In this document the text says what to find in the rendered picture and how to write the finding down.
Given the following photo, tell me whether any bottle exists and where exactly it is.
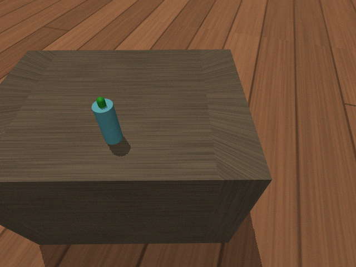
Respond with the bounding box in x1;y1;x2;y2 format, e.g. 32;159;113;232
92;97;123;145

